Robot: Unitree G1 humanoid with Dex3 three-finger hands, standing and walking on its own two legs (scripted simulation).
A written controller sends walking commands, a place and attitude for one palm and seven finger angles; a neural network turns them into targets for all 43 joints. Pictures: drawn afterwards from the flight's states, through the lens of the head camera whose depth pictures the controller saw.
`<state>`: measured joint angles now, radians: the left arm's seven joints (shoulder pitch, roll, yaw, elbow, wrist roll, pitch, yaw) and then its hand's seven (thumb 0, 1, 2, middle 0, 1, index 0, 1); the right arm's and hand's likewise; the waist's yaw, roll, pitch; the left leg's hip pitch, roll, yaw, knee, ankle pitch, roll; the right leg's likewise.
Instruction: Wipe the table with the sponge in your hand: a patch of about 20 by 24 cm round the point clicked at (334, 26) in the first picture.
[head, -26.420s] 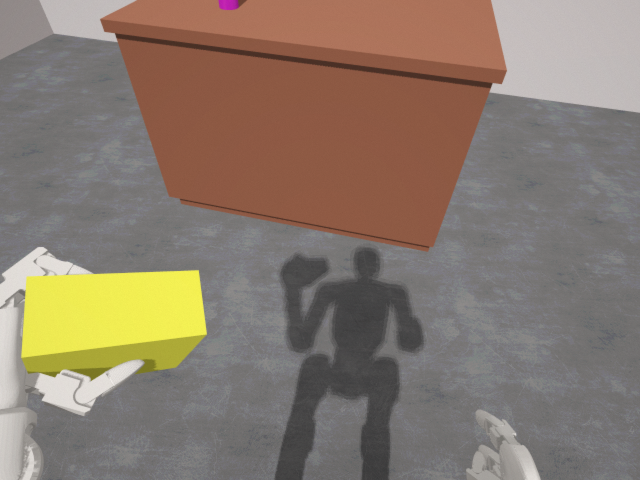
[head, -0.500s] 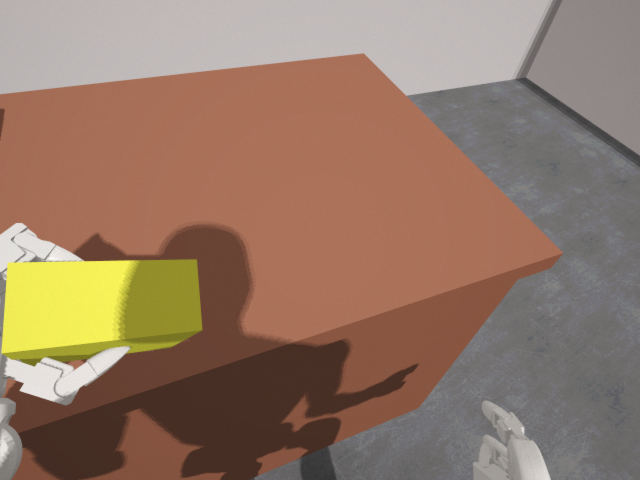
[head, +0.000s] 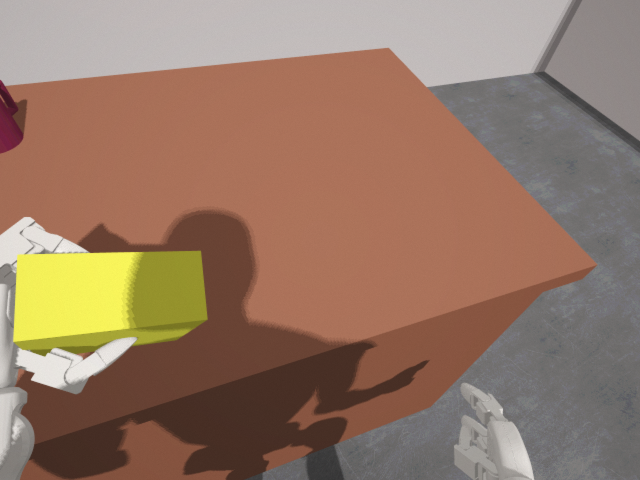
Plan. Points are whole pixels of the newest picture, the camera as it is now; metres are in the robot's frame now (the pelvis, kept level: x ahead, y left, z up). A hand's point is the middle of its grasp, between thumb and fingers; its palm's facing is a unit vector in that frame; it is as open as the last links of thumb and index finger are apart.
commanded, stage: come to a stop and stand still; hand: left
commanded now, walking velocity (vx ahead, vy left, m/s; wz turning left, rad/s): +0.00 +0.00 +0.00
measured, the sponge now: (141, 304) +0.24 +0.20 +0.14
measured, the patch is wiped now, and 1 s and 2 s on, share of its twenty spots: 0.00 0.00 0.00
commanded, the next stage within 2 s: look again from close up in 0.08 s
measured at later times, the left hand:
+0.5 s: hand (78, 304) +0.22 +0.24 +0.16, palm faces +0.41 -0.83 -0.37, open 10.1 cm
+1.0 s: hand (126, 301) +0.23 +0.21 +0.16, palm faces +0.38 -0.84 -0.38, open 10.1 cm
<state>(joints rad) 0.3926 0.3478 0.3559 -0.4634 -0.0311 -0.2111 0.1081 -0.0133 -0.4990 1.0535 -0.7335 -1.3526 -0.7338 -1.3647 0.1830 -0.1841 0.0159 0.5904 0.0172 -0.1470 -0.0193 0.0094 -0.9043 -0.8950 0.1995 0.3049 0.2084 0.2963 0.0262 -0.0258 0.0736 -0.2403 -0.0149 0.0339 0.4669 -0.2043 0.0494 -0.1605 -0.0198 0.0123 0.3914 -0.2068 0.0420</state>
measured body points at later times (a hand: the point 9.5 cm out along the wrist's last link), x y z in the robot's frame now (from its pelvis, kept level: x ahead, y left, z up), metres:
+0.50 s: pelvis +0.01 +0.00 +0.00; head +0.03 +0.01 +0.45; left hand +0.20 +0.29 +0.18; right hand +0.18 -0.23 -0.08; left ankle +0.03 +0.08 -0.74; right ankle +0.00 -0.15 -0.74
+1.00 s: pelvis +0.01 -0.04 +0.00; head +0.04 -0.03 +0.45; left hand +0.20 +0.25 +0.18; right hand +0.19 -0.26 -0.08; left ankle +0.03 +0.08 -0.74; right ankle +0.00 -0.15 -0.74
